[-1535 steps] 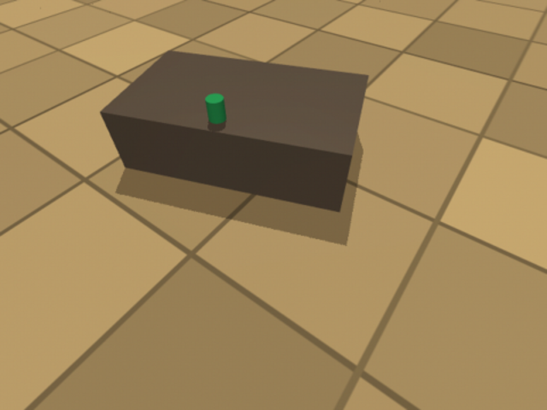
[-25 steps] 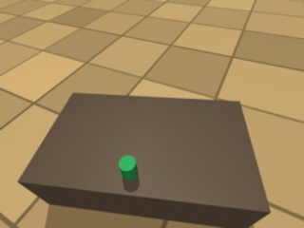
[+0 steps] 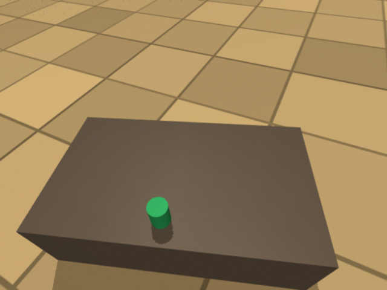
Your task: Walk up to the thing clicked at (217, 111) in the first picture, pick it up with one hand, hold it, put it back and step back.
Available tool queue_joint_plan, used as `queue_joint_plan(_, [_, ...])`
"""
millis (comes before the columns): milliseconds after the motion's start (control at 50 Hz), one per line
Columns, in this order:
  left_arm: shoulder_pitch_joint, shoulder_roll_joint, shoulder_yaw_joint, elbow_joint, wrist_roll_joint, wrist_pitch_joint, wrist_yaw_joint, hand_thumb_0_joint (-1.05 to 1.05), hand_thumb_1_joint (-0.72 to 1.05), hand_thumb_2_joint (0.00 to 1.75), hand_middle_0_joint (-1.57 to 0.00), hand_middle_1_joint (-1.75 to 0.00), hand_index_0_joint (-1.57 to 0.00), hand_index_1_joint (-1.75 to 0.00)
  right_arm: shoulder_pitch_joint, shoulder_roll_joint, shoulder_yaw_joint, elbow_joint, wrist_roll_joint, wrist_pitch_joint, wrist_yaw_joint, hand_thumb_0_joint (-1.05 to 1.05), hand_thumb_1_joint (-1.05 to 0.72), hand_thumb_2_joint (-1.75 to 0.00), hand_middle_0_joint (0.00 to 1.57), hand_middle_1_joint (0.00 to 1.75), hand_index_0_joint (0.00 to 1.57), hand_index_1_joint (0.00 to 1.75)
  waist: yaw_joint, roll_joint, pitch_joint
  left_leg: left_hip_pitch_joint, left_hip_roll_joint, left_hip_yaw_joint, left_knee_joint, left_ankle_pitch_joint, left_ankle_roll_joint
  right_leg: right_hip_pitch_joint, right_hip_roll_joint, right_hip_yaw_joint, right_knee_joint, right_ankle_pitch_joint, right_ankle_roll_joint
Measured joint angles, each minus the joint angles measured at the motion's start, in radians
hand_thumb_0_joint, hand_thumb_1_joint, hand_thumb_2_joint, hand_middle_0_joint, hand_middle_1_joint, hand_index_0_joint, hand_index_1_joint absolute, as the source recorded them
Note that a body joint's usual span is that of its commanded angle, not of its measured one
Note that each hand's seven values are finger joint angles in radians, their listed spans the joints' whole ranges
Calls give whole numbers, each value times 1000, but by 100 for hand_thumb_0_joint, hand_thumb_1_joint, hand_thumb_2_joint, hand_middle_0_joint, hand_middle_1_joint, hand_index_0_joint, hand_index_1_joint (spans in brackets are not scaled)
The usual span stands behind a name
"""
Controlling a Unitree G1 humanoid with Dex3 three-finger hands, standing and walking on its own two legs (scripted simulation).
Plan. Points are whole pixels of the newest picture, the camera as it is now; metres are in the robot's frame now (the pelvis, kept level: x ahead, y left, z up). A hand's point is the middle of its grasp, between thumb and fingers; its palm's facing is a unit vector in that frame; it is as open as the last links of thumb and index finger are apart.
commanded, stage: stand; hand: left
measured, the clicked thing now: (159, 213) +0.46 +0.18 -0.37
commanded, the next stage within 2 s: step back in 1.84 s
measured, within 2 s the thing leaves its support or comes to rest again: neither
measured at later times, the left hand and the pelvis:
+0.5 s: hand out of the picture +0.07 +0.25 -0.15, palm faces +0.01 -0.94 -0.35, open 7.3 cm; pelvis +0.00 +0.00 +0.00, yaw +0 degrees
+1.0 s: hand out of the picture +0.08 +0.25 -0.15, palm faces -0.01 -0.94 -0.35, open 7.3 cm; pelvis +0.00 +0.00 +0.00, yaw -1 degrees
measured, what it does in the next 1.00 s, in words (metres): stands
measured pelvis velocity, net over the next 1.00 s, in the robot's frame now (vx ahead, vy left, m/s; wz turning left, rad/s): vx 0.00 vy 0.00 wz -0.02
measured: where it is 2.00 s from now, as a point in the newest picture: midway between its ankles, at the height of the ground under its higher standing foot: outside the picture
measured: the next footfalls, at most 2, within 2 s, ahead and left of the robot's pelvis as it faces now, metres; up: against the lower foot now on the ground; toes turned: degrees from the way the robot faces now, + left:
none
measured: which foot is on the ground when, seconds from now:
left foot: down 0.00-1.00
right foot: down 0.00-1.00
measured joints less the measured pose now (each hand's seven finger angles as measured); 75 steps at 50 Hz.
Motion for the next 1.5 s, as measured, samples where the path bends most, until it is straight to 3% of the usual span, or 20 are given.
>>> queue_joint_plan(1500, [12, 13, -3, -20, -5, -6, -6, 0, 91, 90, -20, -30, -20, -30, -6, 5, -2, -2, 3, -9, 10, 0, -90, -89, 20, 30, 21, 30, -1, -15, 2, 15, 4, 27, -19, 0, 4, 0, 6, 26, -10, 5, 3])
